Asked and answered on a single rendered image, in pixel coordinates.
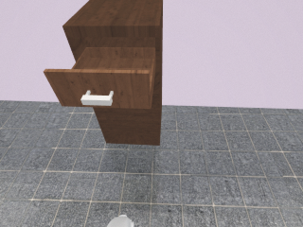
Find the cabinet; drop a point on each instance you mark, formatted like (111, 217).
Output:
(123, 24)

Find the drawer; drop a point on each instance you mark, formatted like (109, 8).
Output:
(127, 71)

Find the handle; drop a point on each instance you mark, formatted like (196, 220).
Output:
(93, 100)

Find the robot left thigh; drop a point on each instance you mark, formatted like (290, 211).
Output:
(121, 222)

